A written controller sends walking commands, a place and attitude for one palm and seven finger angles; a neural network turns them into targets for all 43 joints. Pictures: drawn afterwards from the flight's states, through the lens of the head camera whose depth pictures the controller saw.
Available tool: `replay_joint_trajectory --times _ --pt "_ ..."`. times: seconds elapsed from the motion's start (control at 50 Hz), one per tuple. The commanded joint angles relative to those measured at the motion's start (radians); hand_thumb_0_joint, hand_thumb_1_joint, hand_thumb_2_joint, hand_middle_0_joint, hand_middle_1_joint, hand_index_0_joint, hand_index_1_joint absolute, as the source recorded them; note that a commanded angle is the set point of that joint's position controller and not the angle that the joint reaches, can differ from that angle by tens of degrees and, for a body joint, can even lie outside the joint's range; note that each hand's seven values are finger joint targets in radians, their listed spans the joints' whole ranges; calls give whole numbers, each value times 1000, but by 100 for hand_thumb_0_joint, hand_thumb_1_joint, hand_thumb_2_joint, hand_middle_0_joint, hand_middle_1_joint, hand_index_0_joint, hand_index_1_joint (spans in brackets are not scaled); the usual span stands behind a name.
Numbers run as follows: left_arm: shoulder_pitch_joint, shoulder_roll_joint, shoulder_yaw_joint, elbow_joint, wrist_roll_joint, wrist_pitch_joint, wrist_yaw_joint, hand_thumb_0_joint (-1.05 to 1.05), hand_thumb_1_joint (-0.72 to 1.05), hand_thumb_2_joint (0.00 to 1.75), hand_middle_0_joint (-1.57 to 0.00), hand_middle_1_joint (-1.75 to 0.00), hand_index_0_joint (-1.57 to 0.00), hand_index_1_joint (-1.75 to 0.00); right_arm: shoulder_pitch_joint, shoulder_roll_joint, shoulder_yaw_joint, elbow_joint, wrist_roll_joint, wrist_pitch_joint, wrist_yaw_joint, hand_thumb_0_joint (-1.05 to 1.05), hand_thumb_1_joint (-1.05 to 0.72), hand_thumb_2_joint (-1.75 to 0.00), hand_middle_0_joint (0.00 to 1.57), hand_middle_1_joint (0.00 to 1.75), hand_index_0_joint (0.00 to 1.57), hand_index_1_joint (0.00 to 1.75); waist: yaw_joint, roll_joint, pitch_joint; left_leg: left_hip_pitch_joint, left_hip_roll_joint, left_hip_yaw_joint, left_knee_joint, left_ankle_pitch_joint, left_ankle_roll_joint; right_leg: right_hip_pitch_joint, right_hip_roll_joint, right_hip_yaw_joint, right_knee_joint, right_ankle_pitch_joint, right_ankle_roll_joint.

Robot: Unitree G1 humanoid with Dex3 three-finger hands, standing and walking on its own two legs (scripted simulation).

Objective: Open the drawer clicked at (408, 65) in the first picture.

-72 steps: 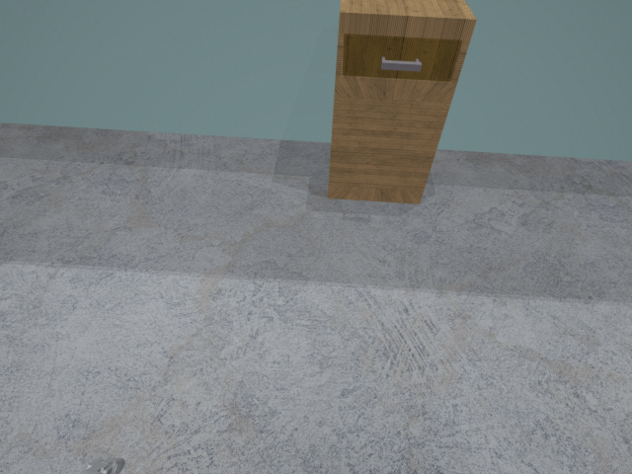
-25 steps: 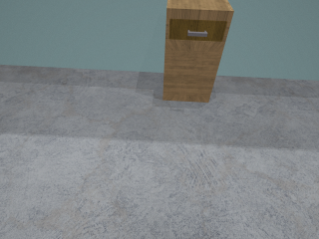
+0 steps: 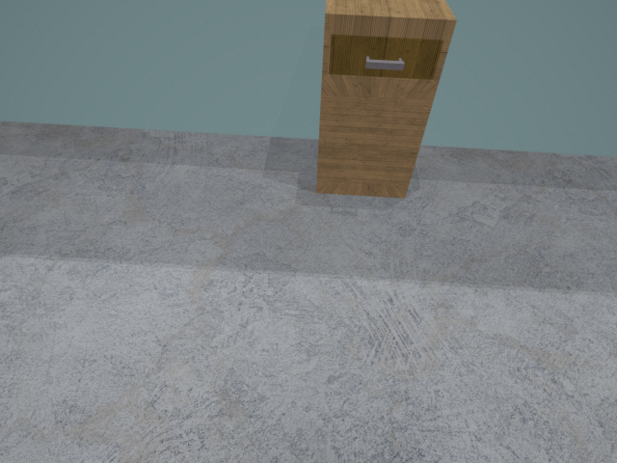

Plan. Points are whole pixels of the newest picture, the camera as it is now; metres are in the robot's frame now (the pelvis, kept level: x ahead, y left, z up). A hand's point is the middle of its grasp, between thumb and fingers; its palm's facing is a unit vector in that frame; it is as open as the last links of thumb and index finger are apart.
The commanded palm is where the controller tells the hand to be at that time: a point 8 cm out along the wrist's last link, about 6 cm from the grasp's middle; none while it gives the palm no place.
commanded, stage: walk to a spot facing it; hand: left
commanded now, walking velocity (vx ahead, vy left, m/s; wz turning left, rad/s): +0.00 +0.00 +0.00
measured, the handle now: (384, 62) +1.42 -0.20 -0.10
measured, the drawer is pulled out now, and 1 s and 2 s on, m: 0.00 0.00 0.00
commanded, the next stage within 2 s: none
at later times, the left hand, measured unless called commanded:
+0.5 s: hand out of the picture +0.06 +0.17 -0.18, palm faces -0.10 -0.97 -0.24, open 7.4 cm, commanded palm none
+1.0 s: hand (204, 386) +0.28 +0.20 -0.20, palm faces -0.34 -0.92 -0.20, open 7.4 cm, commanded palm none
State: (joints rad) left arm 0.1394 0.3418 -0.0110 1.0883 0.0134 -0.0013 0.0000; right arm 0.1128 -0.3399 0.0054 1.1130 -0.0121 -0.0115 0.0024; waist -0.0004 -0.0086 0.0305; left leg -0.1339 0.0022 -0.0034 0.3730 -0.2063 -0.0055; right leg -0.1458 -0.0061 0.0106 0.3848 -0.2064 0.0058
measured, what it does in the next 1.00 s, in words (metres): walks ahead, turning right: left foot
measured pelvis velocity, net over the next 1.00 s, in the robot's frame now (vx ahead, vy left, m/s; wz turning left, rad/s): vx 0.21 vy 0.00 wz -0.46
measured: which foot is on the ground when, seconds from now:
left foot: down 0.00-0.44, up 0.46-0.86, down 0.88-1.00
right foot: down 0.00-0.88, up 0.90-1.00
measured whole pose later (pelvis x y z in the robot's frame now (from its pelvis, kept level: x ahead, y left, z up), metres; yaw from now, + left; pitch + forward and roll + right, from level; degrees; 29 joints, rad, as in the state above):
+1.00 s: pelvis +0.21 +0.00 -0.02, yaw -26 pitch +0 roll -1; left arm 0.35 0.25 0.10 1.03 0.03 0.01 -0.02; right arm 0.14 -0.15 -0.02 0.91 -0.03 -0.07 0.00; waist 0.05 -0.06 0.04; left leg -0.32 0.08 0.15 0.60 -0.29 0.02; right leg -0.40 0.00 0.02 1.18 -0.40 -0.02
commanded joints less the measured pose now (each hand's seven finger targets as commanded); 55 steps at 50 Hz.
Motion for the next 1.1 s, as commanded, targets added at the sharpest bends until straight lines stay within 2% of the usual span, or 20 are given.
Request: replay_joint_trajectory --times 0.0,0.12,0.16,0.24,0.3,0.38,0.4,0.42,0.44,0.46,0.5,0.56,0.76,0.82,0.84,0.86,0.88,0.92,0.98,1.08 --pt "-37 206 42 -60 -2 -26 11 0 90 90 -20 -30 -20 -30 -55 -208 -40 -61 5 -23 -14 0 -90 -90 20 30 20 30 2 12 -53 19 119 -91 -66 130 33 -9 -112 100 -67 121 -34" --pt "-42 203 47 -70 -1 -19 10 0 90 90 -20 -30 -20 -30 -46 -207 -44 -66 3 -24 -19 0 -90 -90 20 30 20 30 1 11 -58 45 127 -73 -45 164 32 -25 -106 112 -50 175 -37" --pt "-2 124 39 -73 -1 3 14 0 90 90 -20 -30 -20 -30 3 -117 -34 -66 2 -9 -23 0 -90 -90 20 30 20 30 -4 -2 -62 42 132 -35 0 172 18 -52 -101 120 -5 227 -29" --pt "58 88 46 -111 8 30 -5 0 90 90 -20 -30 -20 -30 50 -123 -49 -105 -7 11 -21 0 -90 -90 20 30 20 30 -2 47 -15 8 174 -66 -37 -237 42 -181 -31 127 55 -172 -32" --pt "87 54 61 -155 12 28 -24 0 90 90 -20 -30 -20 -30 59 -172 -79 -142 -6 7 -18 0 -90 -90 20 30 20 30 0 172 61 -64 316 -195 -144 -448 126 -267 39 11 310 -233 -17" --pt "178 -3 77 -164 16 9 -41 0 90 90 -20 -30 -20 -30 45 -133 -83 -164 -11 -8 -15 0 -90 -90 20 30 20 30 51 118 50 -164 303 -42 29 -269 111 -106 1 -76 251 -216 -14" --pt "280 6 85 -134 18 0 -37 0 90 90 -20 -30 -20 -30 27 -108 -79 -172 -10 -7 -12 0 -90 -90 20 30 20 30 95 47 39 -257 234 44 217 -282 61 24 0 -43 129 -169 -33" --pt "375 110 106 -111 25 -21 -20 0 90 90 -20 -30 -20 -30 19 -20 -61 -211 1 -6 -7 0 -90 -90 20 30 20 30 119 -283 23 -527 91 177 577 -396 -20 181 -236 386 -88 -262 -132" --pt "450 151 113 -103 5 -30 0 0 90 90 -20 -30 -20 -30 -82 -22 -55 -270 -5 -18 -2 0 -90 -90 20 30 20 30 156 -313 58 -652 51 94 740 -422 -26 150 -370 674 -218 -163 -222" --pt "434 130 108 -105 4 -36 9 0 90 90 -20 -30 -20 -30 -122 -31 -61 -275 -4 -27 -3 0 -90 -90 20 30 20 30 141 -195 85 -665 87 6 796 -331 -19 115 -357 677 -215 -136 -262" --pt "329 68 93 -129 9 -44 9 0 90 90 -20 -30 -20 -30 -68 -9 -67 -253 -9 -32 3 0 -90 -90 20 30 20 30 62 -56 87 -624 128 -8 784 -201 -32 61 -309 516 -174 -105 -257" --pt "298 33 91 -132 11 -59 7 0 90 90 -20 -30 -20 -30 -10 35 -72 -227 -8 -21 11 0 -90 -90 20 30 20 30 22 -65 38 -522 118 32 699 -87 -52 10 -224 344 -165 42 -215" --pt "336 19 105 -103 19 -57 15 0 90 90 -20 -30 -20 -30 -117 80 -74 -298 2 -43 19 0 -90 -90 20 30 20 30 60 -139 36 -393 75 56 357 -42 -45 21 -185 316 -100 167 -176" --pt "261 29 118 -120 12 -51 13 0 90 90 -20 -30 -20 -30 67 43 -84 -246 2 -59 -1 0 -90 -90 20 30 20 30 -31 -101 -22 -42 35 76 130 2 -26 -97 -115 273 78 228 -131" --pt "260 -8 119 -123 8 -51 6 0 90 90 -20 -30 -20 -30 226 -27 -99 -197 -1 -64 -18 0 -90 -90 20 30 20 30 -90 22 -116 221 112 11 86 -16 -11 -214 -48 219 289 180 -102" --pt "301 -70 115 -144 -7 -45 -8 0 90 90 -20 -30 -20 -30 355 -152 -126 -170 -19 -67 -25 0 -90 -90 20 30 20 30 -115 337 -225 402 437 -382 0 -115 81 -436 84 58 627 -284 -43" --pt "259 -71 112 -174 0 -50 -13 0 90 90 -20 -30 -20 -30 374 -153 -116 -173 -14 -55 -23 0 -90 -90 20 30 20 30 -110 277 -170 291 536 -523 -126 -262 143 -502 61 52 807 -377 -37" --pt "170 -67 117 -172 15 -37 -24 0 90 90 -20 -30 -20 -30 217 -38 -93 -198 -11 -58 -23 0 -90 -90 20 30 20 30 -56 205 2 28 463 -387 -207 -437 111 -545 -40 44 950 -216 -36" --pt "185 -95 114 -163 26 -5 -46 0 90 90 -20 -30 -20 -30 164 54 -67 -191 -13 -79 -28 0 -90 -90 20 30 20 30 13 138 52 -92 361 -104 -193 -139 75 -485 -91 16 893 -72 -12" --pt "99 -110 107 -202 28 19 -54 0 90 90 -20 -30 -20 -30 239 57 -73 -153 -7 -94 -31 0 -90 -90 20 30 20 30 10 105 36 18 343 66 -189 83 109 -575 -116 -11 797 38 19"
